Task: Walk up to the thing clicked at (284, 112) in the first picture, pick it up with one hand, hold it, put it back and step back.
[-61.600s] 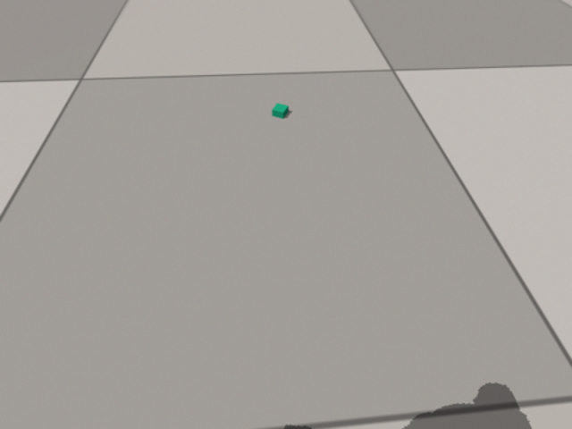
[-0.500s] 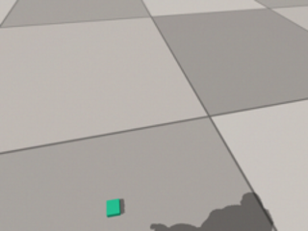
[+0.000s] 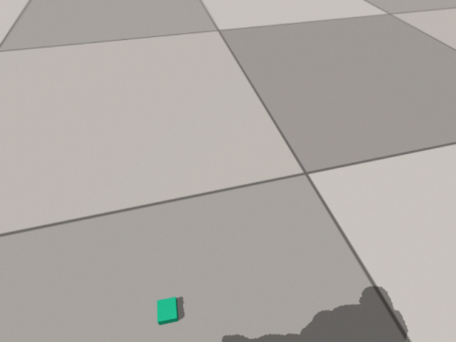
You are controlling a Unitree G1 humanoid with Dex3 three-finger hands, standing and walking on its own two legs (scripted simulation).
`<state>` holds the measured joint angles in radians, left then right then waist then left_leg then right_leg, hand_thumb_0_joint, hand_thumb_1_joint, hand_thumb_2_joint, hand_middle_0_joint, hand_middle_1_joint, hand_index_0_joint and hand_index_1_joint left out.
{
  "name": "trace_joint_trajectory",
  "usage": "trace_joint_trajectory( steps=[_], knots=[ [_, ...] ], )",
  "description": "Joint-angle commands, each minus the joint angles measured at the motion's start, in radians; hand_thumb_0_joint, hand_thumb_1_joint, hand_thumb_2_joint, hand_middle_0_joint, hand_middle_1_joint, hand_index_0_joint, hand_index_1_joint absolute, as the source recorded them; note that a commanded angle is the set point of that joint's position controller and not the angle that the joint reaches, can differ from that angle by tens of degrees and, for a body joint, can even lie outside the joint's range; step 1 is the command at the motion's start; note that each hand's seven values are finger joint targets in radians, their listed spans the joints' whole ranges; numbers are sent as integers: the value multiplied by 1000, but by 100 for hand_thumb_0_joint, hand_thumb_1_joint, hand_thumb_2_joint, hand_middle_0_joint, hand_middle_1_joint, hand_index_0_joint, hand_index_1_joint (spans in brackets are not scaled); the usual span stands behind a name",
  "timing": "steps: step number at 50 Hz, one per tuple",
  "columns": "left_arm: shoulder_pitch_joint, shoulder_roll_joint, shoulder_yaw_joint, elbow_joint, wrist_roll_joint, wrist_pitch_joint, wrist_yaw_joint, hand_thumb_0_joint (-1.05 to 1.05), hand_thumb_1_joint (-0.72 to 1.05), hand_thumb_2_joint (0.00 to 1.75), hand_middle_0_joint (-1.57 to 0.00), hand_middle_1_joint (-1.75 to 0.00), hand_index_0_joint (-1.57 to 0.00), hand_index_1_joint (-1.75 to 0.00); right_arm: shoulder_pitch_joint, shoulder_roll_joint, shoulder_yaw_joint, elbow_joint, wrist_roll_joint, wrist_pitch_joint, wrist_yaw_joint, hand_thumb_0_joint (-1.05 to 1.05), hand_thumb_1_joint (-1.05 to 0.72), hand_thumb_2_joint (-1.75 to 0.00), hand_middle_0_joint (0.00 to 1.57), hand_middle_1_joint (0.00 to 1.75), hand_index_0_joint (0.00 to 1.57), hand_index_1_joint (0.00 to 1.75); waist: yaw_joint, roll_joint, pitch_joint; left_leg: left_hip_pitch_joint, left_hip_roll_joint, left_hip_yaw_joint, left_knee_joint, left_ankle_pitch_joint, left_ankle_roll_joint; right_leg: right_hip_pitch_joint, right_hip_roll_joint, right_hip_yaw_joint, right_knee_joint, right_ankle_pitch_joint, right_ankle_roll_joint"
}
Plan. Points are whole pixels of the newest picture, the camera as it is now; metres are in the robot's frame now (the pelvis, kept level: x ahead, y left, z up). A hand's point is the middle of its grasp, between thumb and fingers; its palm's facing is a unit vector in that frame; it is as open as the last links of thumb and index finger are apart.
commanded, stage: stand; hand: left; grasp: from above
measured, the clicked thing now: (167, 310) +0.41 +0.25 -0.76
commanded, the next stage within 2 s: step back in 1.46 s
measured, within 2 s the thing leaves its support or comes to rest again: neither
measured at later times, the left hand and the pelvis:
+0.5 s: hand out of the picture +0.08 +0.23 -0.16, palm faces -0.01 -0.94 -0.33, open 7.4 cm; pelvis +0.01 -0.01 +0.00, yaw -1 degrees
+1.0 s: hand out of the picture +0.10 +0.23 -0.15, palm faces -0.03 -0.94 -0.33, open 7.4 cm; pelvis +0.01 -0.01 +0.00, yaw -1 degrees
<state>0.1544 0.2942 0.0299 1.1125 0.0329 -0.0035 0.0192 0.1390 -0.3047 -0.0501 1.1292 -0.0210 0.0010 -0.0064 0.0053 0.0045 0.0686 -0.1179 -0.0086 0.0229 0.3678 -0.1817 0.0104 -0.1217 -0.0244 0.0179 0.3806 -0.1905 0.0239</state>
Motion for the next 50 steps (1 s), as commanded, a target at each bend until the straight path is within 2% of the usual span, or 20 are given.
trace_joint_trajectory(
  steps=[1, 4, 5, 6, 8, 9, 11, 15, 20, 22, 28, 32, 34, 36, 37, 38, 46, 50],
  knots=[
    [-48, 194, 34, -56, -5, -26, 17, 0, 90, 90, -20, -30, -20, -30, -48, -190, -26, -62, -2, -27, -13, 0, -90, -90, 20, 30, 20, 30, -3, -6, -43, -8, 117, -114, -81, 12, 7, -24, -85, 83, -77, 48, -37],
    [-42, 202, 32, -48, -7, -23, 15, 0, 90, 90, -20, -30, -20, -30, -46, -191, -23, -54, -3, -20, -11, 0, -90, -90, 20, 30, 20, 30, 0, -15, -21, -24, 110, -111, -88, -58, 7, -52, -80, 92, -104, -40, -37],
    [-53, 208, 35, -50, -8, -24, 14, 0, 90, 90, -20, -30, -20, -30, -40, -194, -24, -55, -2, -22, -12, 0, -90, -90, 20, 30, 20, 30, -8, -1, -45, -17, 117, -111, -92, -39, 11, -31, -85, 94, -91, 4, -41],
    [-52, 206, 34, -48, -10, -23, 13, 0, 90, 90, -20, -30, -20, -30, -40, -196, -21, -52, -1, -23, -12, 0, -90, -90, 20, 30, 20, 30, -4, 9, -29, -36, 116, -115, -100, -62, 9, -34, -81, 93, -89, 2, -40],
    [-50, 201, 33, -45, -10, -25, 12, 0, 90, 90, -20, -30, -20, -30, -53, -199, -21, -54, 0, -27, -12, 0, -90, -90, 20, 30, 20, 30, -2, 4, -59, -6, 121, -113, -86, -6, 10, -25, -88, 93, -81, 51, -42],
    [-51, 207, 33, -45, -10, -25, 11, 0, 90, 90, -20, -30, -20, -30, -53, -196, -18, -55, 0, -28, -12, 0, -90, -90, 20, 30, 20, 30, -1, -4, -50, -6, 121, -111, -87, 7, 7, -33, -86, 90, -79, 44, -43],
    [-51, 204, 31, -43, -10, -24, 9, 0, 90, 90, -20, -30, -20, -30, -48, -202, -17, -51, 1, -27, -12, 0, -90, -90, 20, 30, 20, 30, -3, 2, -45, -11, 123, -113, -93, -33, 10, -41, -82, 91, -84, 25, -41],
    [-66, 211, 33, -42, -11, -25, 8, 0, 90, 90, -20, -30, -20, -30, -51, -205, -14, -47, 1, -28, -12, 0, -90, -90, 20, 30, 20, 30, -5, -5, -53, -1, 127, -110, -94, -14, 11, -41, -85, 96, -84, 49, -43],
    [-76, 214, 32, -41, -14, -26, 7, 0, 90, 90, -20, -30, -20, -30, -52, -208, -13, -44, 2, -29, -12, 0, -90, -90, 20, 30, 20, 30, -7, -14, -73, 17, 130, -102, -78, 72, 8, -25, -88, 93, -66, 105, -45],
    [-72, 211, 29, -39, -16, -27, 6, 0, 90, 90, -20, -30, -20, -30, -54, -213, -13, -42, 3, -29, -11, 0, -90, -90, 20, 30, 20, 30, -8, -19, -70, 20, 128, -98, -69, 77, 6, -30, -89, 94, -74, 111, -43],
    [-77, 219, 31, -39, -15, -27, 9, 0, 90, 90, -20, -30, -20, -30, -57, -211, -12, -42, 5, -29, -13, 0, -90, -90, 20, 30, 20, 30, -10, -20, -110, 59, 135, -90, -50, 155, 8, -13, -93, 88, -53, 208, -44],
    [-93, 221, 32, -42, -20, -24, 6, 0, 90, 90, -20, -30, -20, -30, -61, -215, -9, -37, 5, -27, -13, 0, -90, -90, 20, 30, 20, 30, -11, -7, -72, 25, 134, -88, -70, 109, 4, -23, -87, 94, -67, 155, -41],
    [-89, 221, 31, -43, -19, -25, 6, 0, 90, 90, -20, -30, -20, -30, -66, -221, -12, -39, 5, -27, -12, 0, -90, -90, 20, 30, 20, 30, -8, 1, -91, 47, 138, -89, -61, 143, 4, -18, -93, 94, -62, 182, -44],
    [-86, 220, 29, -43, -19, -27, 4, 0, 90, 90, -20, -30, -20, -30, -73, -216, -9, -41, 4, -29, -11, 0, -90, -90, 20, 30, 20, 30, -6, -4, -86, 46, 137, -90, -69, 136, 3, -21, -91, 96, -73, 176, -42],
    [-95, 224, 31, -42, -18, -26, 5, 0, 90, 90, -20, -30, -20, -30, -65, -215, -9, -40, 4, -29, -11, 0, -90, -90, 20, 30, 20, 30, -13, -6, -81, 28, 135, -88, -77, 106, 3, -18, -89, 99, -78, 150, -42],
    [-92, 222, 30, -43, -17, -25, 5, 0, 90, 90, -20, -30, -20, -30, -75, -218, -9, -40, 3, -29, -11, 0, -90, -90, 20, 30, 20, 30, -6, -3, -70, 37, 137, -91, -77, 100, 2, -31, -90, 98, -79, 142, -43],
    [-99, 228, 28, -44, -20, -27, 1, 0, 90, 90, -20, -30, -20, -30, -73, -223, -9, -37, 4, -29, -6, 0, -90, -90, 20, 30, 20, 30, -8, -5, -73, 29, 136, -90, -93, 55, 1, -29, -87, 105, -92, 91, -45],
    [-99, 228, 27, -43, -20, -30, 1, 0, 90, 90, -20, -30, -20, -30, -75, -222, -8, -38, 7, -30, -6, 0, -90, -90, 20, 30, 20, 30, -9, -10, -95, 40, 141, -88, -83, 78, 8, -12, -91, 104, -87, 136, -47]
  ],
)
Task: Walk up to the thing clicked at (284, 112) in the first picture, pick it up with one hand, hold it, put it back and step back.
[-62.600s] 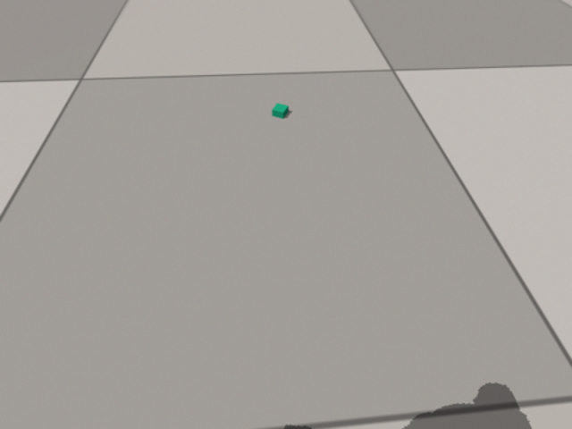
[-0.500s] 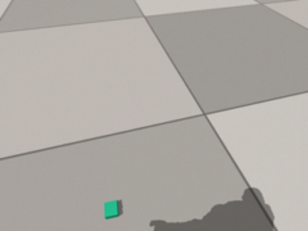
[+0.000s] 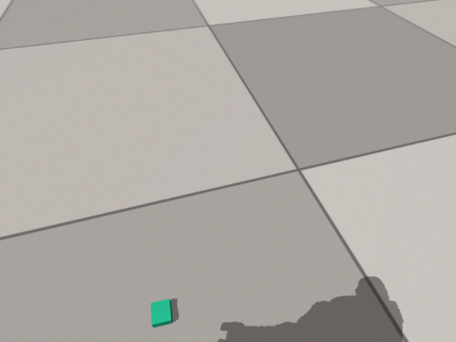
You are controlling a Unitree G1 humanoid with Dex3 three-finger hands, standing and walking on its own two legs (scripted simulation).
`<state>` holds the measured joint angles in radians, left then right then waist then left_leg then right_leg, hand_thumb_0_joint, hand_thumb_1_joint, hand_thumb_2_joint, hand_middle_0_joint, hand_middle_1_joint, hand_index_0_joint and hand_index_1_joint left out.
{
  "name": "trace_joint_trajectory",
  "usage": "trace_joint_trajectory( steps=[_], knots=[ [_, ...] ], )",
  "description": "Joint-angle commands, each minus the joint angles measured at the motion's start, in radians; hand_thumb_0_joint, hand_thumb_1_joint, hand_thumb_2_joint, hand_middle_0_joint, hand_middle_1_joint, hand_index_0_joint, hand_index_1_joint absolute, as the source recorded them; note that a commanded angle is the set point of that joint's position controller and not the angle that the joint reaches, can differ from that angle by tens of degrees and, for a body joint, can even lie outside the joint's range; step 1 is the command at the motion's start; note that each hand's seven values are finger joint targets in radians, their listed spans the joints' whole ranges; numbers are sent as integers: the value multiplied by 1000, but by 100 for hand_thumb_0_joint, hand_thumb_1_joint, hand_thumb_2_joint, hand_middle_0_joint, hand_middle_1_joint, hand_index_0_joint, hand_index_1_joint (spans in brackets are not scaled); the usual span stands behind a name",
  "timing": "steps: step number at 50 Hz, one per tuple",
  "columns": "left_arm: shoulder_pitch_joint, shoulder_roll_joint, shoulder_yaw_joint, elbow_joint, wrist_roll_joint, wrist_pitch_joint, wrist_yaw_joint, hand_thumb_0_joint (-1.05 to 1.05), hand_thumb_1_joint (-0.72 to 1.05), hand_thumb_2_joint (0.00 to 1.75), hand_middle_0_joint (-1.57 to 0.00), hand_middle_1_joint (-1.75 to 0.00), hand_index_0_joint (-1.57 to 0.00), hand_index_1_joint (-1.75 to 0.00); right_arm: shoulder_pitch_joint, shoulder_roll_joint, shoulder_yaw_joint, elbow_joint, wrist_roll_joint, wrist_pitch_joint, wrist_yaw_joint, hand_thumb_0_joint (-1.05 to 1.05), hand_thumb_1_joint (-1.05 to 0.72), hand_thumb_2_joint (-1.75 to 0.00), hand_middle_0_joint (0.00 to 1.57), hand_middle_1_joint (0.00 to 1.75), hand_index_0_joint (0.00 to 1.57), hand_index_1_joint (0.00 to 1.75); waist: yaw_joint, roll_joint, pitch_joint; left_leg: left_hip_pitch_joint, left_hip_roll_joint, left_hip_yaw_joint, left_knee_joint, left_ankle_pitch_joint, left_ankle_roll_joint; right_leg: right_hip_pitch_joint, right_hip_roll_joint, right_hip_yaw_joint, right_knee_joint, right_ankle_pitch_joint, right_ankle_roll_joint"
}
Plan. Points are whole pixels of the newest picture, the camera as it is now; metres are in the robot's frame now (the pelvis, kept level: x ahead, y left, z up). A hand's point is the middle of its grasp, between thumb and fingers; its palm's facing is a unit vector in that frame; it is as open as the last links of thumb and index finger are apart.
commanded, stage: stand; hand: left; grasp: from above
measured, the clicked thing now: (161, 313) +0.39 +0.27 -0.76
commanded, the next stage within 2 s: step back in 0.46 s
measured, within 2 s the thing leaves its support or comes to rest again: neither
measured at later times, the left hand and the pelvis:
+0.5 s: hand out of the picture +0.09 +0.25 -0.16, palm faces -0.02 -0.94 -0.33, open 7.4 cm; pelvis +0.01 +0.00 +0.00, yaw +0 degrees
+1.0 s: hand out of the picture +0.05 +0.28 -0.17, palm faces -0.05 -0.92 -0.39, open 7.4 cm; pelvis -0.09 +0.02 -0.03, yaw +0 degrees
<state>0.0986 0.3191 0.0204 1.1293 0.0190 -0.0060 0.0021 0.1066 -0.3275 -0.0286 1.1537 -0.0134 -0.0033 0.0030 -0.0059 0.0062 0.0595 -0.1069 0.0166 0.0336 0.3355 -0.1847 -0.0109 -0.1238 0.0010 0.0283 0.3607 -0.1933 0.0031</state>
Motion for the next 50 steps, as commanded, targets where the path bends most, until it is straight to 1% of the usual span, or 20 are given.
trace_joint_trajectory(
  steps=[1, 5, 9, 22, 23, 27, 31, 34, 35, 36, 37, 38, 39, 41, 42, 45, 47, 48, 49, 50],
  knots=[
    [-45, 209, 36, -58, -5, -28, 18, 0, 90, 90, -20, -30, -20, -30, -37, -193, -28, -61, -2, -25, -14, 0, -90, -90, 20, 30, 20, 30, -2, -29, -81, 28, 111, -98, -53, 80, 26, -12, -115, 92, -69, 138, -25],
    [-38, 209, 34, -57, -5, -28, 17, 0, 90, 90, -20, -30, -20, -30, -39, -201, -30, -61, -4, -24, -11, 0, -90, -90, 20, 30, 20, 30, 0, -19, -55, 35, 109, -98, -54, 58, 24, -52, -112, 100, -90, 80, -25],
    [-42, 216, 34, -62, -7, -32, 19, 0, 90, 90, -20, -30, -20, -30, -27, -202, -30, -60, -3, -25, -13, 0, -90, -90, 20, 30, 20, 30, -5, -9, -93, 42, 116, -97, -47, 127, 25, -7, -120, 96, -66, 180, -27],
    [-36, 214, 28, -60, -8, -28, 18, 0, 90, 90, -20, -30, -20, -30, -31, -210, -27, -65, -1, -25, -15, 0, -90, -90, 20, 30, 20, 30, -3, -3, -90, 47, 120, -94, -50, 132, 25, -9, -116, 88, -61, 183, -25],
    [-21, 292, 62, -105, -25, -16, 19, 0, 90, 90, -20, -30, -20, -30, -63, -268, -43, -95, 10, -9, -12, 0, -90, -90, 20, 30, 20, 30, 4, -11, 4, -17, 112, -115, 45, 281, 44, -87, -101, 114, 19, 371, -29],
    [-15, 265, 65, -161, -28, -3, 23, 0, 90, 90, -20, -30, -20, -30, -29, -268, -54, -139, 22, 6, -12, 0, -90, -90, 20, 30, 20, 30, -15, 15, -115, -18, 138, -114, 90, 396, 90, -44, -73, 79, 158, 386, -47],
    [20, 252, 62, -208, -16, 15, 20, 0, 90, 90, -20, -30, -20, -30, -57, -290, -75, -197, 21, 22, -12, 0, -90, -90, 20, 30, 20, 30, -4, 65, -171, -22, 181, -135, 133, 330, 146, -85, -39, 52, 255, 270, -57],
    [44, 268, 71, -233, -9, 22, 17, 0, 90, 90, -20, -30, -20, -30, -76, -288, -81, -240, 19, 35, -13, 0, -90, -90, 20, 30, 20, 30, 6, 48, -168, -116, 149, -127, 226, 189, 152, -91, -63, 100, 288, 246, -99],
    [47, 282, 76, -243, -7, 22, 16, 0, 90, 90, -20, -30, -20, -30, -79, -282, -83, -252, 21, 39, -11, 0, -90, -90, 20, 30, 20, 30, 11, 10, -166, -145, 106, -103, 292, 105, 136, -104, -101, 146, 239, 258, -127],
    [51, 314, 87, -252, -5, 19, 15, 0, 90, 90, -20, -30, -20, -30, -89, -257, -77, -262, 23, 44, -9, 0, -90, -90, 20, 30, 20, 30, 24, -66, -148, -168, 28, -63, 403, -6, 88, -133, -179, 247, 137, 299, -179],
    [45, 365, 98, -261, 1, 16, 15, 0, 90, 90, -20, -30, -20, -30, -92, -231, -69, -273, 20, 49, -8, 0, -90, -90, 20, 30, 20, 30, 39, -186, -116, -215, -85, -19, 558, -165, 43, -159, -286, 388, 6, 347, -251],
    [24, 387, 104, -283, 16, 10, 20, 0, 90, 90, -20, -30, -20, -30, -69, -224, -70, -278, 11, 60, -9, 0, -90, -90, 20, 30, 20, 30, 39, -236, -101, -261, -127, -86, 719, -435, 41, -178, -355, 491, -35, 335, -305],
    [-2, 397, 110, -305, 28, 8, 23, 0, 90, 90, -20, -30, -20, -30, -18, -234, -76, -270, 3, 62, -8, 0, -90, -90, 20, 30, 20, 30, 24, -229, -91, -254, -107, -140, 802, -449, 37, -229, -367, 502, -24, 310, -324],
    [-89, 350, 106, -340, 24, 14, 28, 0, 90, 90, -20, -30, -20, -30, 57, -251, -82, -247, 24, 59, -1, 0, -90, -90, 20, 30, 20, 30, -12, -169, -95, -233, -111, -164, 856, -372, 27, -241, -285, 320, 19, 262, -285],
    [-92, 318, 96, -345, 25, 16, 30, 0, 90, 90, -20, -30, -20, -30, 64, -248, -81, -242, 29, 54, -3, 0, -90, -90, 20, 30, 20, 30, -10, -151, -119, -249, -124, -151, 850, -358, 16, -191, -244, 275, 42, 272, -262],
    [-56, 316, 98, -369, 31, 26, 34, 0, 90, 90, -20, -30, -20, -30, 88, -257, -71, -257, 14, 41, -13, 0, -90, -90, 20, 30, 20, 30, 15, -179, -154, -258, -78, -117, 634, -349, -1, -71, -221, 256, 100, 302, -229],
    [-28, 309, 102, -374, 23, 36, 37, 0, 90, 90, -20, -30, -20, -30, 98, -243, -65, -267, 1, 31, -17, 0, -90, -90, 20, 30, 20, 30, 18, -198, -179, -256, -27, -109, 358, -322, 9, 51, -228, 263, 142, 350, -197],
    [-25, 303, 98, -373, 14, 42, 33, 0, 90, 90, -20, -30, -20, -30, 104, -239, -67, -260, -4, 25, -18, 0, -90, -90, 20, 30, 20, 30, 12, -189, -179, -223, -35, -82, 229, -256, 10, 70, -206, 240, 183, 371, -178],
    [-20, 305, 93, -375, 2, 50, 28, 0, 90, 90, -20, -30, -20, -30, 112, -233, -70, -255, -13, 18, -20, 0, -90, -90, 20, 30, 20, 30, -5, -174, -165, -168, -43, -47, 54, -111, 13, 57, -178, 216, 234, 379, -148],
    [-6, 298, 90, -378, -8, 58, 23, 0, 90, 90, -20, -30, -20, -30, 123, -241, -76, -251, -25, 12, -23, 0, -90, -90, 20, 30, 20, 30, -5, -120, -148, -68, -10, -97, -6, 46, 21, -57, -132, 180, 283, 302, -104]
  ],
)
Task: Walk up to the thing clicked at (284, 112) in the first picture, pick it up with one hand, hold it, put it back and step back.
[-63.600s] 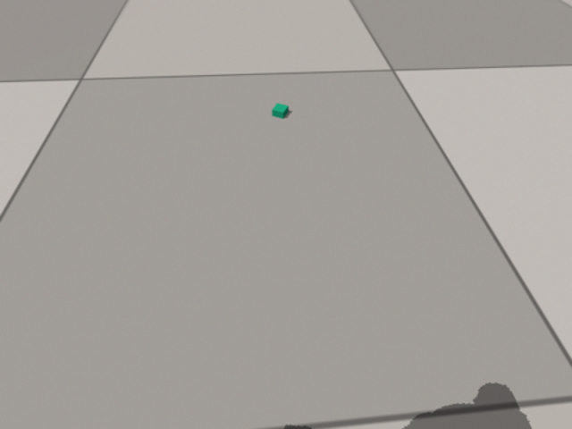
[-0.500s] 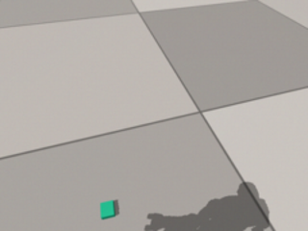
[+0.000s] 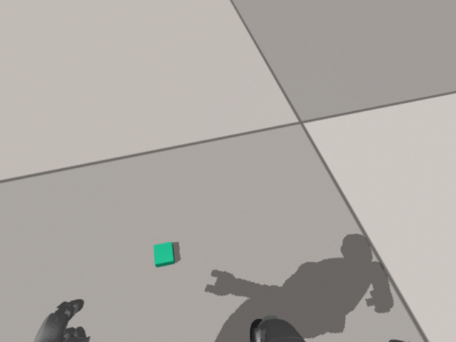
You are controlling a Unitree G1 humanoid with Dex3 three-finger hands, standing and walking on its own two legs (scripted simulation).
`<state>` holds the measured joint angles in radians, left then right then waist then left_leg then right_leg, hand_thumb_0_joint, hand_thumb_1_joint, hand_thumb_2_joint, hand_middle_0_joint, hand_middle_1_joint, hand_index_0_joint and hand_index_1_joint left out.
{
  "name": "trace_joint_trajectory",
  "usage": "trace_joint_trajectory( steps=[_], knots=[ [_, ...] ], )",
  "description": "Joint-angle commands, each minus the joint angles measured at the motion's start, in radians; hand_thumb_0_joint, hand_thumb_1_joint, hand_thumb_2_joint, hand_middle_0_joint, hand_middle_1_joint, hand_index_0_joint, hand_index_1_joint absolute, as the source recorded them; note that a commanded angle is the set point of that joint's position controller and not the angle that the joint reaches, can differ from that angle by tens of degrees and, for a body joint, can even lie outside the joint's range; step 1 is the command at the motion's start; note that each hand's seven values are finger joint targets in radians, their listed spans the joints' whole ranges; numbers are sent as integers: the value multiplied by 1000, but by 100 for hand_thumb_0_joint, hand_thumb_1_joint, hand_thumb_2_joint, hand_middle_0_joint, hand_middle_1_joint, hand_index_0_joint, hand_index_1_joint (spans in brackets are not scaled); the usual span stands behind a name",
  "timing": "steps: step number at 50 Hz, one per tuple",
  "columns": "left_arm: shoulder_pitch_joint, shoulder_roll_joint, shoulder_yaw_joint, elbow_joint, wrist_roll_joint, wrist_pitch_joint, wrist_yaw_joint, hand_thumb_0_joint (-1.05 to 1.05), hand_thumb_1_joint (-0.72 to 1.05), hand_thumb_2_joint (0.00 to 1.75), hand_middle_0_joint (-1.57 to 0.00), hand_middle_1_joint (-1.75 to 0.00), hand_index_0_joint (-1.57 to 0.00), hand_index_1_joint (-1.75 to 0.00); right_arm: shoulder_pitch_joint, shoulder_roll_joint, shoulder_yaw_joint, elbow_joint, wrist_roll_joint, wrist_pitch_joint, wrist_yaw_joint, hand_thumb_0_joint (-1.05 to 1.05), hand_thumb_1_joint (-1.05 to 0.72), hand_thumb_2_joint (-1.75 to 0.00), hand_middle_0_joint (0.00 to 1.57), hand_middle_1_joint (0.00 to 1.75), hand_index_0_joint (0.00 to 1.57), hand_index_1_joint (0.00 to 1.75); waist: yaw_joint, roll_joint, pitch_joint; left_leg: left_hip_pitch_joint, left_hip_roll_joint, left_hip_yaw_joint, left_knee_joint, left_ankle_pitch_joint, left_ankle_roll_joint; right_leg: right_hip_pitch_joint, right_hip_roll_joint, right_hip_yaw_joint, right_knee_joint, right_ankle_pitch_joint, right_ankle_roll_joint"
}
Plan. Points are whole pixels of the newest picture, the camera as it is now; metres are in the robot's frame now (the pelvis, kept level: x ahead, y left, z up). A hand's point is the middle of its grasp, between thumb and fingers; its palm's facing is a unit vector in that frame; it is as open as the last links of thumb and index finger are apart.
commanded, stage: step back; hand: left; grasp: from above
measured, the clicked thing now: (164, 254) +0.48 +0.25 -0.73
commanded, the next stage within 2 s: none
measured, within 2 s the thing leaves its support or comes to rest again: neither
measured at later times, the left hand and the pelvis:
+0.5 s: hand out of the picture +0.00 +0.26 -0.13, palm faces -0.11 -0.91 -0.40, open 7.4 cm; pelvis -0.11 +0.00 +0.00, yaw -5 degrees
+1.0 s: hand out of the picture -0.15 +0.28 -0.14, palm faces -0.04 -0.95 -0.32, open 7.4 cm; pelvis -0.27 +0.02 +0.02, yaw -2 degrees
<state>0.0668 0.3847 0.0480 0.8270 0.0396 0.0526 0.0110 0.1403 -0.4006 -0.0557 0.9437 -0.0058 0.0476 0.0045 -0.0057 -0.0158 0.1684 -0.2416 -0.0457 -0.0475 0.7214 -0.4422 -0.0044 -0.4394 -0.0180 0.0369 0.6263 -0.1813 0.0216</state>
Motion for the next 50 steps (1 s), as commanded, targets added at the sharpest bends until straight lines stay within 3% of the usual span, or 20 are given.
trace_joint_trajectory(
  steps=[1, 2, 3, 4, 6, 8, 14, 21, 23, 24, 25, 29, 36, 41, 42, 43, 44, 45, 48, 50],
  knots=[
    [57, 184, 53, -86, -34, 1, 12, 0, 90, 90, -20, -30, -20, -30, 64, -246, -72, -54, -48, -40, -25, 0, -90, -90, 20, 30, 20, 30, 19, 116, -233, 173, 223, -256, -406, 490, 46, 37, 19, 92, 162, 12, -67],
    [52, 155, 54, -79, -32, 1, 21, 0, 90, 90, -20, -30, -20, -30, 17, -315, -84, -70, -53, -39, -21, 0, -90, -90, 20, 30, 20, 30, 32, 207, -189, 204, 334, -369, -374, 659, 104, -142, 173, 77, 266, -373, -40],
    [-8, 188, 65, -96, -11, -4, 36, 0, 90, 90, -20, -30, -20, -30, 45, -368, -96, -91, -36, -40, -19, 0, -90, -90, 20, 30, 20, 30, -51, 274, -179, 53, 454, -449, -393, 658, 224, -75, 149, 168, 408, -477, -11],
    [-51, 209, 71, -88, -2, -7, 37, 0, 90, 90, -20, -30, -20, -30, 12, -338, -94, -89, -31, -46, -25, 0, -90, -90, 20, 30, 20, 30, -51, 230, -134, -28, 450, -453, -424, 599, 256, -41, 129, 200, 522, -424, -11],
    [24, 190, 71, -51, -29, -7, 27, 0, 90, 90, -20, -30, -20, -30, -93, -223, -58, -110, -46, -49, -33, 0, -90, -90, 20, 30, 20, 30, 31, 139, -111, 67, 239, -159, -335, 760, 111, -94, 153, 221, 553, -280, -31],
    [104, 177, 71, -44, -31, -6, 24, 0, 90, 90, -20, -30, -20, -30, -67, -186, -53, -114, -27, -49, -42, 0, -90, -90, 20, 30, 20, 30, 58, 144, -145, 199, 212, -112, -294, 841, 59, -137, 158, 178, 553, -234, -41],
    [37, 162, 68, -80, -17, -24, 18, 0, 90, 90, -20, -30, -20, -30, 57, -205, -68, -121, -10, -43, -49, 0, -90, -90, 20, 30, 20, 30, -45, 141, -187, 314, 286, -156, -240, 821, 206, -68, 101, 103, 290, -300, 7],
    [186, 155, 80, -19, -3, -33, 4, 0, 90, 90, -20, -30, -20, -30, -35, -233, -69, -161, 0, -30, -31, 0, -90, -90, 20, 30, 20, 30, 27, 136, -244, 93, 274, -166, -181, 558, 155, 261, 48, 8, -168, -48, -52],
    [188, 235, 99, -28, 8, -44, 6, 0, 90, 90, -20, -30, -20, -30, -52, -184, -54, -172, 14, -30, -28, 0, -90, -90, 20, 30, 20, 30, 32, -82, -254, -97, 127, -102, -20, 306, 61, 345, -117, 265, -197, 221, -134],
    [113, 299, 107, -57, -6, -40, 2, 0, 90, 90, -20, -30, -20, -30, -65, -145, -46, -174, 15, -26, -36, 0, -90, -90, 20, 30, 20, 30, 43, -264, -184, -133, -41, 9, 159, -22, 5, 206, -287, 440, -286, 271, -289],
    [63, 306, 107, -91, 1, -45, 4, 0, 90, 90, -20, -30, -20, -30, -47, -166, -55, -160, 7, -18, -42, 0, -90, -90, 20, 30, 20, 30, 46, -270, -140, -99, -48, -52, 367, -205, -7, 79, -362, 530, -307, 287, -352],
    [1, 202, 91, -127, -7, -41, 16, 0, 90, 90, -20, -30, -20, -30, 45, -169, -42, -107, 11, -21, -37, 0, -90, -90, 20, 30, 20, 30, 1, -118, -144, -170, -89, -106, 461, -76, -9, 179, -169, 227, -223, 377, -221],
    [110, 194, 90, -149, 3, -19, 16, 0, 90, 90, -20, -30, -20, -30, 47, -159, -29, -143, -1, -32, -48, 0, -90, -90, 20, 30, 20, 30, 58, -172, -256, -194, -22, -10, 109, -113, -30, 460, -173, 224, -168, 362, -224],
    [53, 226, 83, -166, -9, 5, 5, 0, 90, 90, -20, -30, -20, -30, 179, -169, -56, -85, -15, -34, -31, 0, -90, -90, 20, 30, 20, 30, -12, -138, -248, 77, 14, 22, -263, 175, 39, 212, -142, 211, -138, 36, -133],
    [62, 197, 74, -170, -10, 8, 3, 0, 90, 90, -20, -30, -20, -30, 175, -207, -69, -93, -29, -37, -30, 0, -90, -90, 20, 30, 20, 30, -19, -17, -224, 83, 124, -145, -343, 117, 83, 94, -80, 179, -40, -98, -87],
    [53, 150, 69, -176, -14, 4, 1, 0, 90, 90, -20, -30, -20, -30, 118, -294, -83, -110, -48, -37, -26, 0, -90, -90, 20, 30, 20, 30, -11, 230, -168, 84, 346, -452, -439, 144, 166, -128, 81, 66, 183, -354, -42],
    [-27, 209, 100, -183, 0, 1, 15, 0, 90, 90, -20, -30, -20, -30, 54, -369, -99, -143, -40, -38, -22, 0, -90, -90, 20, 30, 20, 30, -55, 276, -110, -162, 482, -560, -497, 142, 284, -39, 118, 104, 435, -449, -13],
    [-10, 223, 104, -172, 6, 1, 16, 0, 90, 90, -20, -30, -20, -30, -36, -350, -96, -164, -42, -53, -30, 0, -90, -90, 20, 30, 20, 30, -17, 240, -77, -240, 500, -563, -497, 189, 308, 4, 106, 190, 588, -412, -20],
    [121, 186, 101, -100, -23, 10, 5, 0, 90, 90, -20, -30, -20, -30, -91, -216, -54, -179, -50, -65, -38, 0, -90, -90, 20, 30, 20, 30, 75, 106, -80, -125, 262, -194, -388, 483, 155, -52, 170, 214, 699, -263, -33],
    [146, 190, 104, -82, -18, 9, 2, 0, 90, 90, -20, -30, -20, -30, -47, -211, -59, -173, -38, -65, -38, 0, -90, -90, 20, 30, 20, 30, 55, 124, -114, -22, 242, -177, -359, 481, 157, -74, 175, 194, 718, -243, -14]
  ],
)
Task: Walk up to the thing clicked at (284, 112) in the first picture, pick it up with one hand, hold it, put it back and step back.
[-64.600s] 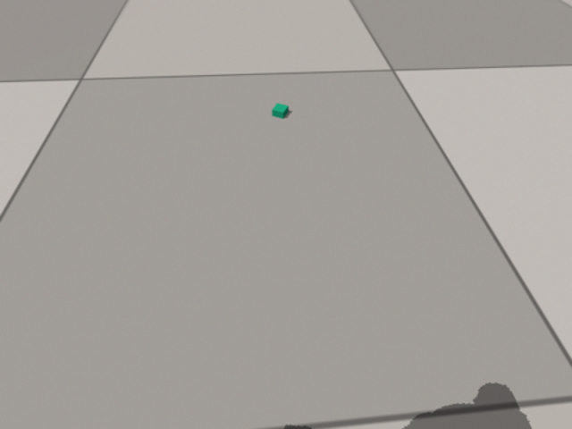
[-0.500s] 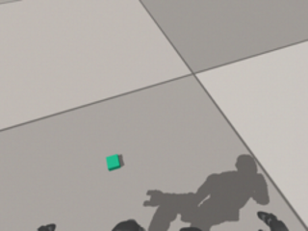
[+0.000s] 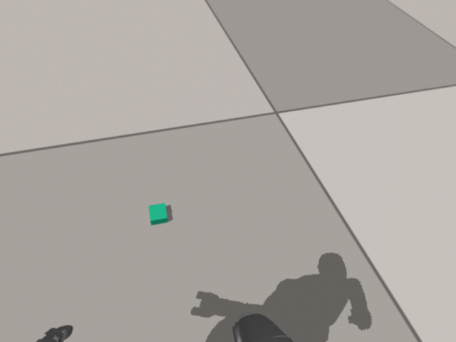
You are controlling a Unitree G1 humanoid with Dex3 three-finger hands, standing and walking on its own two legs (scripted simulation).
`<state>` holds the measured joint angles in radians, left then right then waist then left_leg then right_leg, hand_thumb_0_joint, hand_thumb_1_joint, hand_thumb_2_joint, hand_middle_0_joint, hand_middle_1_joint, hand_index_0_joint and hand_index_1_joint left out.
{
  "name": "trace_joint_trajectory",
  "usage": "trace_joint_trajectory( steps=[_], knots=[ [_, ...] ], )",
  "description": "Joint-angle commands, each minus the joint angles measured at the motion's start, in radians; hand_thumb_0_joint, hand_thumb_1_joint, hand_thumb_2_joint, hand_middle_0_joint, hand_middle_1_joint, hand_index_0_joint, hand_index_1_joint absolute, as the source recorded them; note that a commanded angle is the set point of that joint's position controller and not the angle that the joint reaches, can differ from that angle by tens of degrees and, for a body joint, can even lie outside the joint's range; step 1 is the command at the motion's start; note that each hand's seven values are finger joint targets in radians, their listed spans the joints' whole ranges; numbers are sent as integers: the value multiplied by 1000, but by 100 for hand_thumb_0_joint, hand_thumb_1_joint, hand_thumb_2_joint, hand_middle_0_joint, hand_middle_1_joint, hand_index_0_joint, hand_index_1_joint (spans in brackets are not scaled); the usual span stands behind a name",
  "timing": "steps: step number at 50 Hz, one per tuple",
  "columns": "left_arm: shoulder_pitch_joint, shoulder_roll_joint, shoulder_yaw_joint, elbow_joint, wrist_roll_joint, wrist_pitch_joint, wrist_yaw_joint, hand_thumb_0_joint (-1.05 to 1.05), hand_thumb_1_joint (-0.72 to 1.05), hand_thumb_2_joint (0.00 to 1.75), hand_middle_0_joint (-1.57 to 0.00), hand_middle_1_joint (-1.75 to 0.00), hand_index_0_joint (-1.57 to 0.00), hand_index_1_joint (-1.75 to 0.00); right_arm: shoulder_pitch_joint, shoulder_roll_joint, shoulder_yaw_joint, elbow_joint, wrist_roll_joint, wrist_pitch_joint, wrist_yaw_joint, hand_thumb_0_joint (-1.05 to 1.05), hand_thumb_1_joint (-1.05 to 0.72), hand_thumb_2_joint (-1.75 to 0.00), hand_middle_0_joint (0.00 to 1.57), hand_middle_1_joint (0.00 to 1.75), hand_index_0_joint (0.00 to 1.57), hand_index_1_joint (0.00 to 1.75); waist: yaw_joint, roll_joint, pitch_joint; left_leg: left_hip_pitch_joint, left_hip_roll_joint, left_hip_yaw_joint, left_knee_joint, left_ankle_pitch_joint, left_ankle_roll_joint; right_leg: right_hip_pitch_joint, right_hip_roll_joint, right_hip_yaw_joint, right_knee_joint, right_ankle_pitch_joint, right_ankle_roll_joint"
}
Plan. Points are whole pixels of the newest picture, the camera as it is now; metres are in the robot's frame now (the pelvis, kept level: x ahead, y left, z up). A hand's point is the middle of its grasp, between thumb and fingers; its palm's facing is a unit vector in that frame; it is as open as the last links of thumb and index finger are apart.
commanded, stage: step back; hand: left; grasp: from above
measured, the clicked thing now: (158, 214) +0.74 +0.25 -0.75
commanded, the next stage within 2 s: stand in 1.76 s
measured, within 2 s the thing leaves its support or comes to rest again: neither
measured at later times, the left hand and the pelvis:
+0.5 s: hand out of the picture -0.10 +0.22 -0.13, palm faces -0.03 -0.91 -0.42, open 7.4 cm; pelvis -0.18 -0.05 +0.00, yaw -3 degrees
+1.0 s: hand out of the picture -0.24 +0.18 -0.16, palm faces +0.03 -0.94 -0.35, open 7.4 cm; pelvis -0.28 -0.08 -0.01, yaw +1 degrees
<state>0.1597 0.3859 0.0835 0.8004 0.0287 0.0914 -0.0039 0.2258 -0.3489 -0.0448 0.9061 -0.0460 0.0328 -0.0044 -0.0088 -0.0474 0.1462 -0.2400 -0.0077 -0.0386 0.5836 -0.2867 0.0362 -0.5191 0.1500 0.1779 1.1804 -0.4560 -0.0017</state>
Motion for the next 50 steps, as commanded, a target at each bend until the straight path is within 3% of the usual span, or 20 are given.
trace_joint_trajectory(
  steps=[1, 7, 13, 14, 15, 16, 17, 21, 27, 31, 32, 34, 35, 37, 39, 44, 46, 47, 48, 50],
  knots=[
    [54, 182, 67, -55, -5, -31, 18, 0, 90, 90, -20, -30, -20, -30, -110, -250, -70, -135, 7, -49, -30, 0, -90, -90, 20, 30, 20, 30, 43, 159, -103, 46, 201, -179, -198, 361, 125, -16, -5, 48, 134, 39, 26],
    [21, 168, 41, -73, 0, -46, 19, 0, 90, 90, -20, -30, -20, -30, 6, -270, -82, -134, 19, -34, -31, 0, -90, -90, 20, 30, 20, 30, -40, 239, -213, 268, 241, -178, -137, 428, 190, 30, -79, -47, -224, -56, 64],
    [232, 176, 49, 35, 5, -42, -3, 0, 90, 90, -20, -30, -20, -30, -128, -327, -90, -180, 19, -3, -24, 0, -90, -90, 20, 30, 20, 30, 55, 256, -265, 3, 258, -174, -111, 194, 119, 373, -138, -164, -699, 121, -11],
    [240, 190, 57, 46, 15, -43, -3, 0, 90, 90, -20, -30, -20, -30, -135, -296, -80, -180, 21, 0, -22, 0, -90, -90, 20, 30, 20, 30, 62, 201, -243, -101, 212, -158, -67, 78, 71, 408, -147, -127, -722, 137, -31],
    [210, 249, 74, 25, 30, -46, -5, 0, 90, 90, -20, -30, -20, -30, -115, -244, -67, -180, 26, 2, -23, 0, -90, -90, 20, 30, 20, 30, 55, 0, -180, -273, 79, -119, 78, -141, 13, 393, -274, 118, -816, 38, -68],
    [92, 339, 91, -34, 28, -45, -9, 0, 90, 90, -20, -30, -20, -30, -118, -206, -60, -190, 27, 0, -35, 0, -90, -90, 20, 30, 20, 30, 54, -237, -113, -330, -98, -9, 310, -282, -50, 201, -454, 306, -931, -121, -169],
    [-4, 386, 97, -68, 34, -45, -3, 0, 90, 90, -20, -30, -20, -30, -141, -257, -81, -175, 15, 3, -51, 0, -90, -90, 20, 30, 20, 30, 79, -304, -49, -246, -59, -73, 524, -306, -62, -44, -587, 425, -1000, -183, -295],
    [-133, 215, 61, -101, 19, -55, 12, 0, 90, 90, -20, -30, -20, -30, -2, -229, -59, -98, 36, 0, -36, 0, -90, -90, 20, 30, 20, 30, -22, -99, -27, -210, -118, -109, 651, -112, -44, 31, -301, -25, -852, 121, -114],
    [29, 200, 70, -99, 33, -49, 23, 0, 90, 90, -20, -30, -20, -30, -6, -202, -41, -120, 19, -36, -45, 0, -90, -90, 20, 30, 20, 30, 82, -169, -172, -291, -44, 2, 250, -245, -67, 513, -368, 1, -715, 399, -188],
    [24, 233, 58, -91, 12, -37, 9, 0, 90, 90, -20, -30, -20, -30, 116, -201, -54, -49, 11, -53, -37, 0, -90, -90, 20, 30, 20, 30, 31, -111, -250, 7, -48, 80, -239, -36, -17, 447, -357, -16, -587, 330, -139],
    [34, 194, 36, -99, 13, -37, 7, 0, 90, 90, -20, -30, -20, -30, 116, -227, -68, -39, 4, -54, -37, 0, -90, -90, 20, 30, 20, 30, 33, -24, -236, 110, 7, -30, -244, 15, -1, 293, -330, -31, -541, 248, -95],
    [-11, 164, 29, -94, -4, -47, 6, 0, 90, 90, -20, -30, -20, -30, -1, -368, -87, -78, -10, -56, -27, 0, -90, -90, 20, 30, 20, 30, 28, 261, -133, 16, 363, -505, -327, -201, 175, -17, -141, -174, -312, -110, -1],
    [-107, 222, 48, -105, 6, -49, 10, 0, 90, 90, -20, -30, -20, -30, -45, -394, -91, -98, -5, -60, -27, 0, -90, -90, 20, 30, 20, 30, -16, 272, -75, -203, 449, -597, -382, -267, 261, 96, -200, -52, -184, -129, 1],
    [-70, 198, 47, -53, -5, -54, -7, 0, 90, 90, -20, -30, -20, -30, -109, -280, -56, -91, -12, -74, -33, 0, -90, -90, 20, 30, 20, 30, 43, 147, -48, -160, 277, -277, -264, 52, 169, 172, -172, -58, -216, -17, -4],
    [-4, 172, 32, -24, -13, -65, -10, 0, 90, 90, -20, -30, -20, -30, -90, -237, -40, -83, 2, -81, -32, 0, -90, -90, 20, 30, 20, 30, 60, 194, -101, -52, 204, -153, -202, 241, 116, 156, -156, -122, -283, 36, -13],
    [26, 148, 23, 45, -3, -113, -1, 0, 90, 90, -20, -30, -20, -30, -47, -261, -58, -58, 6, -42, -7, 0, -90, -90, 20, 30, 20, 30, 26, 215, -116, -27, 145, -94, -88, -43, 75, 357, -110, -211, -819, 153, -20],
    [107, 232, 42, 88, 15, -143, 21, 0, 90, 90, -20, -30, -20, -30, -36, -168, -31, -75, 19, -38, -4, 0, -90, -90, 20, 30, 20, 30, 43, -34, -172, -216, 55, -35, 173, -93, 12, 536, -296, 133, -885, 173, -56],
    [61, 288, 52, 73, 16, -149, 24, 0, 90, 90, -20, -30, -20, -30, -56, -166, -32, -85, 13, -33, -2, 0, -90, -90, 20, 30, 20, 30, 48, -87, -128, -316, 3, -9, 240, -260, -19, 455, -445, 324, -934, -68, -151],
    [-4, 331, 61, 56, 18, -147, 22, 0, 90, 90, -20, -30, -20, -30, -52, -225, -54, -65, 4, -33, -7, 0, -90, -90, 20, 30, 20, 30, 38, -71, -61, -213, 55, -34, 295, -279, -38, 225, -533, 396, -955, -214, -236],
    [-57, 268, 43, 48, 7, -148, 13, 0, 90, 90, -20, -30, -20, -30, -23, -242, -63, -35, 11, -39, 12, 0, -90, -90, 20, 30, 20, 30, -3, -38, -24, -132, 68, -25, 215, -219, -33, 144, -437, 249, -942, -309, -188]
  ],
)
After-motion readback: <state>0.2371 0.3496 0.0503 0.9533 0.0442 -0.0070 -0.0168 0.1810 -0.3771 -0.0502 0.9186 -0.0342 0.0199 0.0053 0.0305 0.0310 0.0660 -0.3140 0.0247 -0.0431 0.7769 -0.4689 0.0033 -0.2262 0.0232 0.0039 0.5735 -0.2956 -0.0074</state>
